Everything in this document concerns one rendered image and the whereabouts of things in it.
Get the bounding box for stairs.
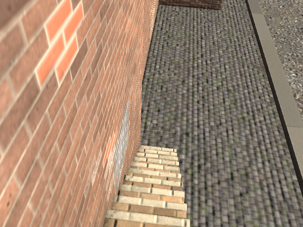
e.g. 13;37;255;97
102;145;190;227

